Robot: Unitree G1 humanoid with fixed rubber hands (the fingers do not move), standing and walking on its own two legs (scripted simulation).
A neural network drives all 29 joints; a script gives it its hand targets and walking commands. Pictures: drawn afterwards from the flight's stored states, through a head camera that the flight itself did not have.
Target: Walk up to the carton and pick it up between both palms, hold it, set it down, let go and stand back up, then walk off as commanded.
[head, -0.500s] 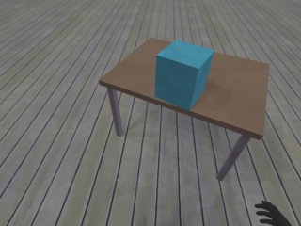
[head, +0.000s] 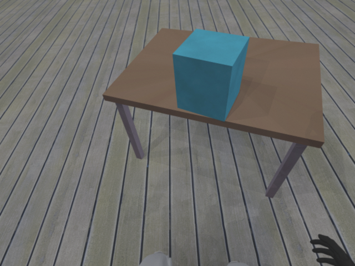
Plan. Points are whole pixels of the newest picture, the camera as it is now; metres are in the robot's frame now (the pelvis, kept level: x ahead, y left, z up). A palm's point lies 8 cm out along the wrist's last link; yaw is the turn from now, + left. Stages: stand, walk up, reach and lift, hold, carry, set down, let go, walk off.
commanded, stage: walk up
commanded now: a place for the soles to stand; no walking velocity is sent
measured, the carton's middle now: (210, 75) +0.80 -0.12 -0.04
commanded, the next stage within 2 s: none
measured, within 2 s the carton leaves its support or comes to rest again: neither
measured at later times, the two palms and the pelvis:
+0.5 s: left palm out of the picture +0.13 +0.39 -0.09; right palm out of the picture +0.09 -0.27 -0.04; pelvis +0.03 +0.08 +0.01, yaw -7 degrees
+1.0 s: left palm out of the picture +0.15 +0.38 -0.09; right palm out of the picture +0.07 -0.28 -0.07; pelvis +0.03 +0.07 +0.00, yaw -12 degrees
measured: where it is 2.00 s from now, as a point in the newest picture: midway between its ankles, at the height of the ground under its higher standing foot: outside the picture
